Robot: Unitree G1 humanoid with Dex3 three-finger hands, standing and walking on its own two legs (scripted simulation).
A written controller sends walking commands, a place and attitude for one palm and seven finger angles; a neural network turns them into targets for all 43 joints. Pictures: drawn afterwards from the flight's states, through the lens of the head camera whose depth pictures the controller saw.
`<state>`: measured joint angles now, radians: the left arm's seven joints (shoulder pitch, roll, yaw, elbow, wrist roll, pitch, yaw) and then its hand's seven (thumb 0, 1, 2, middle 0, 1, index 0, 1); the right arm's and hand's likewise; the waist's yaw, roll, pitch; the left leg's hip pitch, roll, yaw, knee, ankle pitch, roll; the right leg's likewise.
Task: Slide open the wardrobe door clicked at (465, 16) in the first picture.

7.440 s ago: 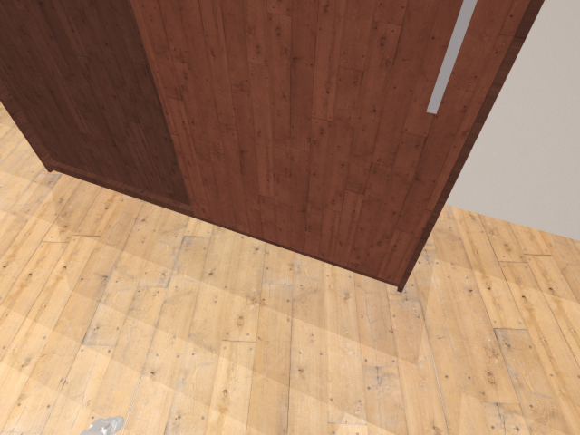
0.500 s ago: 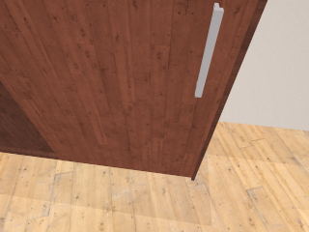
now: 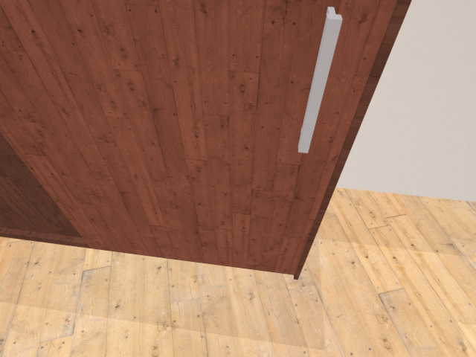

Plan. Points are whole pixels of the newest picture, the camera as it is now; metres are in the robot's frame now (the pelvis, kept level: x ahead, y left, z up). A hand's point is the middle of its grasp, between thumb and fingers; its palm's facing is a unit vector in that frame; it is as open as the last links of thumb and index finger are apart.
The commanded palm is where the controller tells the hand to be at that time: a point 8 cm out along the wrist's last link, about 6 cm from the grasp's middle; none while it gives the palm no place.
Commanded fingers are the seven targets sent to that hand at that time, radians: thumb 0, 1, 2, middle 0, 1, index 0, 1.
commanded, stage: look again from close up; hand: right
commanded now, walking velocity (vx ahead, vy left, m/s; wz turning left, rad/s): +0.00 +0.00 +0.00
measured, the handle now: (315, 89) +0.55 -0.11 +0.18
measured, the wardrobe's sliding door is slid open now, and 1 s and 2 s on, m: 0.00 0.00 0.00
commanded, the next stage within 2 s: shuffle to correct the standing spot in 0.26 s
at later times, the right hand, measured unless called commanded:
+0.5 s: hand out of the picture +0.00 -0.16 -0.18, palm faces +0.03 +0.98 -0.17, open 7.4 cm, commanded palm none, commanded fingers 0.00 -0.90 -0.90 0.20 0.30 0.20 0.30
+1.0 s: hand out of the picture +0.03 -0.11 -0.19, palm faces +0.13 +0.98 -0.12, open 7.4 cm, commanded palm none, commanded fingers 0.00 -0.90 -0.90 0.20 0.30 0.20 0.30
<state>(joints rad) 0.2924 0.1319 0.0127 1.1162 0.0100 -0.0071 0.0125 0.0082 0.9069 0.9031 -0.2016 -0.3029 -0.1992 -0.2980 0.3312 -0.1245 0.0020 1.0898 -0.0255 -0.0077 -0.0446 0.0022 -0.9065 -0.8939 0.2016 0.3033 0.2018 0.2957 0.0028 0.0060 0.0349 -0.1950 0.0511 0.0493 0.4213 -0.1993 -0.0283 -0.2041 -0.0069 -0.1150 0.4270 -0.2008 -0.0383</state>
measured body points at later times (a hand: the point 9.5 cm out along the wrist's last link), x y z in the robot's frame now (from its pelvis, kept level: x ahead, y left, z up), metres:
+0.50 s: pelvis +0.01 +0.00 +0.00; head +0.02 +0.00 +0.45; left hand +0.00 +0.22 -0.16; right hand +0.00 -0.21 -0.16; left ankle +0.02 +0.14 -0.74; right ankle +0.02 -0.09 -0.74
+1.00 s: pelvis +0.11 +0.02 -0.01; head +0.14 +0.00 +0.44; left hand +0.15 +0.25 -0.16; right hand +0.03 -0.16 -0.18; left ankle +0.04 +0.14 -0.73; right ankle +0.08 -0.07 -0.74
